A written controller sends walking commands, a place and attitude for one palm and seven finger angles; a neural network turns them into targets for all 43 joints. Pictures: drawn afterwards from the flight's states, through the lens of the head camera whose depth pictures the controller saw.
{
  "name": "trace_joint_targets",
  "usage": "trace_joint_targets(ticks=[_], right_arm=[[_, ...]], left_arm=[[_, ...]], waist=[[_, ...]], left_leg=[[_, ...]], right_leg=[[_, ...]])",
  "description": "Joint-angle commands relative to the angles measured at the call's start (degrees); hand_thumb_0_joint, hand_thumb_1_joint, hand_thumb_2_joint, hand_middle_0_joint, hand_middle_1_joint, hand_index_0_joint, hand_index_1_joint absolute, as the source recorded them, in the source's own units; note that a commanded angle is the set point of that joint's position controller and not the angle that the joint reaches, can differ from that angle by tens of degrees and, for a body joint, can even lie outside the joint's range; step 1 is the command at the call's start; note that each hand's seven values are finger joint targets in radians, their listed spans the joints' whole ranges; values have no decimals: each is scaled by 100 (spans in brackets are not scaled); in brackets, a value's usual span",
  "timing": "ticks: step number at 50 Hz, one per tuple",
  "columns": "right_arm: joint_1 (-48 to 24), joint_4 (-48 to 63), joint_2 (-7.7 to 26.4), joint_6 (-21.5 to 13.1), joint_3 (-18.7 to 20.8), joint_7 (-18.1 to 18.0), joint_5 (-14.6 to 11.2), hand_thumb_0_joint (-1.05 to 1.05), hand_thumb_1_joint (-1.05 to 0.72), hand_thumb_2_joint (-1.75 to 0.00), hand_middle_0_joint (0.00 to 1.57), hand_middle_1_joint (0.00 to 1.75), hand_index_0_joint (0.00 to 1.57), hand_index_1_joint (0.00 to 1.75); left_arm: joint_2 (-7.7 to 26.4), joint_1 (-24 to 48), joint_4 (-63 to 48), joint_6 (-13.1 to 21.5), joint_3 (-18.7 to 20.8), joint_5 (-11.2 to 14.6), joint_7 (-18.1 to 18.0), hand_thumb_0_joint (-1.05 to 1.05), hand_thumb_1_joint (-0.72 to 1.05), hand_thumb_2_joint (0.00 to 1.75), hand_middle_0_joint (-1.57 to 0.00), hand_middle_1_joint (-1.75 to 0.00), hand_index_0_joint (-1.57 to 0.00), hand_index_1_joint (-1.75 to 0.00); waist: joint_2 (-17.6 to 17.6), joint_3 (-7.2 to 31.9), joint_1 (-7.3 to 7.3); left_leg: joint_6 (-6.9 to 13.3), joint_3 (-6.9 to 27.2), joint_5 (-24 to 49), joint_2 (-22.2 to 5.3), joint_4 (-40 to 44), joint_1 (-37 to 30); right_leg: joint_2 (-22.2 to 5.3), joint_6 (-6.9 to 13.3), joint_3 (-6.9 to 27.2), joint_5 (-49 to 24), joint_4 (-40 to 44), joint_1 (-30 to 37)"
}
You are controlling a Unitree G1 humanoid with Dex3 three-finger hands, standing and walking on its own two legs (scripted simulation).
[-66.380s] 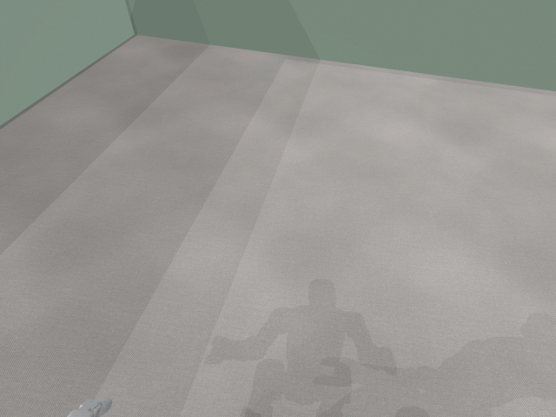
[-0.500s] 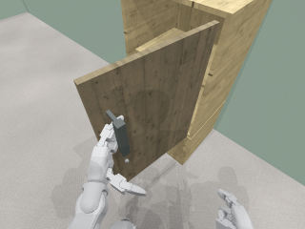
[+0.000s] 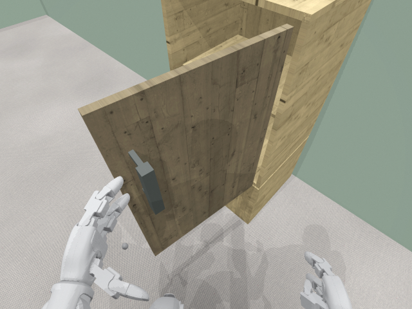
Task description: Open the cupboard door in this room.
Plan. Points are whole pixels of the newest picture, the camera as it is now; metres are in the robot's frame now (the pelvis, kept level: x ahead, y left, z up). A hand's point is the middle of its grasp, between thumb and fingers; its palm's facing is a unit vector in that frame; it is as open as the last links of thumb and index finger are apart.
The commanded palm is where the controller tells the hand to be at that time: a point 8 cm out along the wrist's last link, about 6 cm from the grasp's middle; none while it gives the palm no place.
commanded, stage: slide the hand sideways off the handle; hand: left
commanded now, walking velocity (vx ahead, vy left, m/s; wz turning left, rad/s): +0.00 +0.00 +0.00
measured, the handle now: (146, 182) +0.33 +0.13 +0.08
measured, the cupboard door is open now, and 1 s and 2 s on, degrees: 81 81 81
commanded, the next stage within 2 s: draw the hand back to the body in 0.24 s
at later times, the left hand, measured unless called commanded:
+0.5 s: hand (84, 252) +0.20 +0.20 +0.08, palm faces -0.02 -1.00 -0.03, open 16.3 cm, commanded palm +0.17 +0.26 +0.10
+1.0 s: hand (36, 240) +0.19 +0.24 +0.14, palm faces +0.22 -0.93 -0.28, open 15.3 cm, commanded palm +0.16 +0.29 +0.16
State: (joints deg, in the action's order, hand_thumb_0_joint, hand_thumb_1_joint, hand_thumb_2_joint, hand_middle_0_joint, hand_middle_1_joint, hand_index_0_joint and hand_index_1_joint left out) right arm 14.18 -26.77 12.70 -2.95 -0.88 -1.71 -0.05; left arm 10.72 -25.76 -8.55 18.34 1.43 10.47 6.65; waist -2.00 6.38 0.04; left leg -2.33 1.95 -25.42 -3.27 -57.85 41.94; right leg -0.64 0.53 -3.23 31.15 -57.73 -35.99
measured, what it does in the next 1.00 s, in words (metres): stands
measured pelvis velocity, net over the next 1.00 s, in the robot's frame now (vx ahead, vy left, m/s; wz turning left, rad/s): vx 0.00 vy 0.03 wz -0.01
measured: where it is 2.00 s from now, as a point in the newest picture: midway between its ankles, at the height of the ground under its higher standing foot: outside the picture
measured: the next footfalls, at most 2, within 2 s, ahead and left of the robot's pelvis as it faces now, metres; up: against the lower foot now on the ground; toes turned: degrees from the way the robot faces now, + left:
none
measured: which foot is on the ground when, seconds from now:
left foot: down 0.00-1.00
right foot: down 0.00-1.00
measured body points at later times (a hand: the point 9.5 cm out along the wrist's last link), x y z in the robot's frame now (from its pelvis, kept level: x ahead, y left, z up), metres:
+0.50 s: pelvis -0.01 +0.02 +0.00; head +0.02 +0.02 +0.45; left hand +0.19 +0.26 +0.09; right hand +0.18 -0.21 -0.07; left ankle +0.03 +0.15 -0.67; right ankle -0.02 -0.11 -0.67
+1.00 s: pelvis +0.00 +0.03 +0.03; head -0.01 +0.03 +0.48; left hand +0.18 +0.29 +0.16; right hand +0.18 -0.18 -0.03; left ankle +0.03 +0.15 -0.67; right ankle -0.02 -0.11 -0.67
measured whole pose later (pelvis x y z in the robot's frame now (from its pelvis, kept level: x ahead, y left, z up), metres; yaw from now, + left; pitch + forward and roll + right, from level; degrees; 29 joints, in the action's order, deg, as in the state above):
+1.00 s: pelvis +0.00 +0.03 +0.03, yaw -1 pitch +3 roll -2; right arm 15.1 -28.0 11.9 -7.2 -4.1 -5.8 -1.2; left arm 17.7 -31.9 -24.4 2.4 9.9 6.2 -2.8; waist -2.6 5.1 -1.8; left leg 0.3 0.2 -21.3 -2.3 -47.1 29.0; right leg -1.4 -2.0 -1.9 24.3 -43.2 -21.9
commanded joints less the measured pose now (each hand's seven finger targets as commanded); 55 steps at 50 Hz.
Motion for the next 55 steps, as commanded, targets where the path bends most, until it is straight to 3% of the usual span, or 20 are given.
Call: trace_joint_targets(ticks=[1, 10, 15, 17, 19, 21, 24, 29, 33, 36, 40, 41, 42, 43, 44, 45, 46, 48, 51, 55], right_arm=[[-340, 907, 598, -352, 298, -140, -59, 0, -90, -90, 20, 30, 20, 30], [-324, 788, 664, -450, 342, -272, -111, 0, -90, -90, 20, 30, 20, 30], [-331, 755, 710, -621, 327, -315, -130, 0, -90, -90, 20, 30, 20, 30], [-356, 737, 712, -670, 332, -318, -134, 0, -90, -90, 20, 30, 20, 30], [-353, 857, 689, -730, 319, -296, -159, 0, -90, -90, 20, 30, 20, 30], [-370, 880, 685, -755, 313, -300, -174, 0, -90, -90, 20, 30, 20, 30], [-396, 938, 623, -741, 263, -287, -206, 0, -90, -90, 20, 30, 20, 30], [-441, 985, 648, -688, 189, -276, -244, 0, -90, -90, 20, 30, 20, 30], [-422, 1093, 669, -774, 122, -280, -244, 0, -90, -90, 20, 30, 20, 30], [-407, 1039, 687, -866, 72, -299, -224, 0, -90, -90, 20, 30, 20, 30], [-396, 956, 651, -944, 43, -302, -239, 0, -90, -90, 20, 30, 20, 30], [-418, 915, 679, -939, 58, -297, -244, 0, -90, -90, 20, 30, 20, 30], [-456, 941, 659, -954, 46, -291, -261, 0, -90, -90, 20, 30, 20, 30], [-565, 1025, 624, -866, 36, -438, -197, 0, -90, -90, 20, 30, 20, 30], [-551, 971, 520, -825, -31, -491, -149, 0, -90, -90, 20, 30, 20, 30], [-515, 946, 516, -792, -37, -500, -157, 0, -90, -90, 20, 30, 20, 30], [-526, 889, 545, -767, -37, -494, -147, 0, -90, -90, 20, 30, 20, 30], [-520, 826, 568, -714, -35, -509, -115, 0, -90, -90, 20, 30, 20, 30], [-591, 695, 600, -701, -20, -564, -61, 0, -90, -90, 20, 30, 20, 30], [-647, 554, 595, -740, -15, -607, -37, 0, -90, -90, 20, 30, 20, 30]], left_arm=[[675, 37, -1187, 438, 886, 336, 178, 0, -50, 30, -15, -30, -15, -30], [1037, -22, -984, 542, 1391, 762, 868, 0, -50, 30, -15, -30, -15, -30], [939, 263, -998, 543, 1286, 955, 1115, 0, -50, 30, -15, -30, -15, -30], [996, 202, -923, 502, 1351, 968, 1114, 0, -50, 30, -15, -30, -15, -30], [1068, 169, -1469, 463, 1292, 937, 1057, 0, -50, 30, -15, -30, -15, -30], [1229, 158, -1708, 353, 1419, 887, 916, 0, -50, 30, -15, -30, -15, -30], [1057, -40, -1852, 127, 1296, 810, 735, 0, -50, 30, -15, -30, -15, -30], [936, -139, -1670, -377, 1258, 766, 575, 0, -50, 30, -15, -30, -15, -30], [924, -29, -2199, -556, 1060, 686, 535, 0, -50, 30, -15, -30, -15, -30], [1172, 250, -2535, -564, 1203, 637, 467, 0, -50, 30, -15, -30, -15, -30], [1186, 74, -2461, -671, 1423, 700, 455, 0, -40, 34, -15, -30, -15, -30], [1278, -32, -2352, -736, 1561, 705, 454, 0, -36, 36, -16, -30, -16, -30], [1136, -83, -2414, -802, 1459, 747, 501, 0, -32, 37, -16, -30, -16, -30], [2002, 101, -2962, -884, 1676, -170, -327, 0, -29, 39, -16, -30, -16, -30], [1425, -246, -2788, -1037, 1396, -253, -685, 0, -26, 40, -16, -30, -16, -30], [1245, -391, -2709, -1149, 1268, -312, -858, 0, -22, 42, -16, -30, -16, -30], [1211, -327, -2791, -1224, 1181, -452, -1001, 0, -18, 43, -16, -30, -16, -30], [1335, -281, -2900, -1297, 1214, -613, -1227, 0, -12, 47, -16, -30, -16, -30], [1630, -188, -2786, -1343, 1501, -741, -1462, 0, -1, 51, -17, -30, -17, -30], [1631, 111, -2829, -1313, 1561, -827, -1577, 0, 13, 57, -17, -30, -17, -30]], waist=[[256, 846, -42], [353, 835, 31], [157, 919, 49], [150, 942, -4], [-225, 1214, -92], [-269, 1259, -133], [-391, 1024, -146], [-176, 485, -103], [-306, 557, -88], [-462, 515, -87], [-390, 403, -149], [-233, 435, -183], [-259, 397, -182], [-283, 452, -411], [-362, 70, -260], [-193, -80, -230], [-338, -74, -224], [-391, -54, -195], [-112, -83, -222], [-155, -127, -222]], left_leg=[[305, -223, 1107, 410, 511, -617], [297, -165, 1078, 410, 281, -350], [307, -121, 1040, 393, 239, -418], [305, -105, 1056, 386, 280, -417], [333, -98, 1198, 391, 469, -769], [345, -75, 1189, 381, 622, -918], [321, -40, 1059, 355, 870, -1073], [287, 80, 475, 289, 1247, -1041], [296, 140, 411, 268, 1456, -1315], [290, 193, 377, 265, 1554, -1421], [261, 212, 402, 250, 1712, -1554], [258, 226, 452, 246, 1728, -1527], [262, 187, 462, 251, 1769, -1582], [272, 68, 276, 227, 2027, -1711], [265, 5, 122, 252, 2131, -1729], [254, 43, 73, 237, 2172, -1715], [271, 3, 153, 235, 2221, -1823], [284, -42, 348, 214, 2326, -2054], [316, -130, 630, 213, 2481, -2310], [340, -196, 993, 212, 2728, -2784]], right_leg=[[120, -55, 299, -2074, 1115, 422], [53, -163, 488, -2267, 1093, 330], [104, -104, 399, -1888, 1038, 99], [125, -71, 355, -1788, 1008, 118], [186, -4, 197, -1800, 948, 196], [235, 20, 103, -1702, 967, 255], [274, 23, -83, -1563, 1005, 179], [300, 7, -228, -967, 1249, 122], [302, 12, -258, -945, 1326, 236], [302, 34, -259, -967, 1380, 331], [306, 34, -298, -1003, 1511, 452], [320, 42, -299, -1046, 1547, 587], [306, 21, -307, -1055, 1600, 587], [182, 104, 97, -1035, 2041, 754], [140, 97, 53, -900, 2181, 733], [131, 83, 10, -859, 2221, 723], [122, 86, 31, -914, 2324, 887], [95, 62, 18, -1070, 2430, 1044], [79, 53, 28, -1209, 2750, 1409], [54, 24, 16, -1495, 2978, 1668]])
